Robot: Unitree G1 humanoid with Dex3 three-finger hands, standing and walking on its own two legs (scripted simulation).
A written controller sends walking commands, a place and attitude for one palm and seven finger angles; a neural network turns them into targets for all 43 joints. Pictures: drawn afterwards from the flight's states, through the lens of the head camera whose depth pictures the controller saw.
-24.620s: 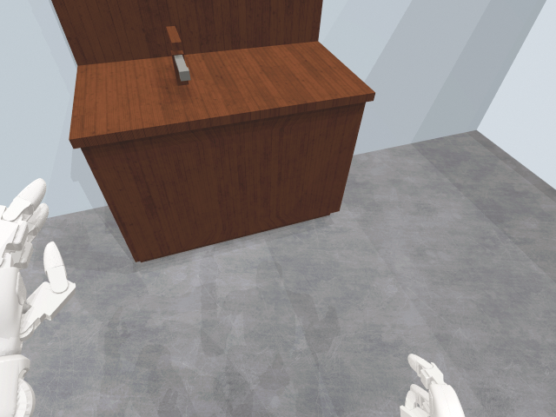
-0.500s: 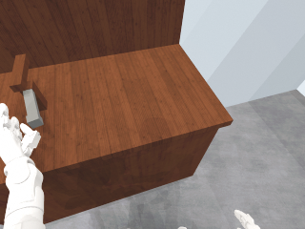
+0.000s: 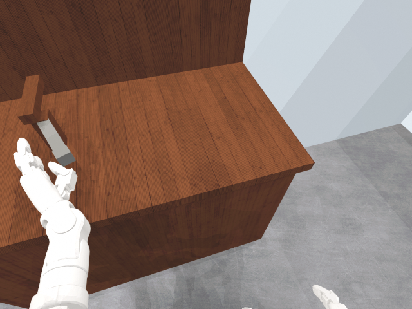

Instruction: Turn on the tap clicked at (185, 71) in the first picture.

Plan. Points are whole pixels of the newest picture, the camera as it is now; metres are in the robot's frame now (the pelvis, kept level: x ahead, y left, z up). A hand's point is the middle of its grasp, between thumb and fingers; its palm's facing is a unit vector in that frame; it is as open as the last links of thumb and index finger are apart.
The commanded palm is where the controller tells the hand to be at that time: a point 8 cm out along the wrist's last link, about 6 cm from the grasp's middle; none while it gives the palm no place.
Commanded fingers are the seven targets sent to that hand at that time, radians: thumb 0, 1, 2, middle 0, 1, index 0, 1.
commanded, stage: push the lever round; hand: left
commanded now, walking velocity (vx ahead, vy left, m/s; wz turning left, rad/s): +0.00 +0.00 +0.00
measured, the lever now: (64, 156) +0.39 +0.31 +0.07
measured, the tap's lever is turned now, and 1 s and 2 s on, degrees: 22 51 79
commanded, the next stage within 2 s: lift the hand up off the lever in 1.72 s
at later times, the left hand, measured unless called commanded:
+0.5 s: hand (88, 164) +0.37 +0.26 +0.06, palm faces +0.79 -0.61 -0.06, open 7.7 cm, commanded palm +0.33 +0.27 +0.06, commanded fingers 0.00 0.90 0.90 -0.15 -0.15 -0.15 -0.15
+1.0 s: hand (107, 148) +0.42 +0.23 +0.06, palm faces +0.84 -0.54 -0.07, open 7.6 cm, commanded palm +0.37 +0.24 +0.06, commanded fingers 0.00 0.90 0.90 -0.15 -0.15 -0.15 -0.15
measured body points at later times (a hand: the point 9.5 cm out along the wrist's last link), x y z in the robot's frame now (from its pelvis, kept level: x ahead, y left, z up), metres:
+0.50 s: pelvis +0.00 -0.01 +0.00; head +0.04 -0.01 +0.45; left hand +0.33 +0.29 +0.07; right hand +0.11 -0.26 -0.12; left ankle -0.01 +0.11 -0.70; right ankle +0.03 -0.09 -0.70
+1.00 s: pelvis +0.00 -0.01 +0.00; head +0.05 -0.01 +0.44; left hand +0.37 +0.26 +0.07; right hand +0.09 -0.26 -0.13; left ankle -0.01 +0.11 -0.70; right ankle +0.03 -0.09 -0.70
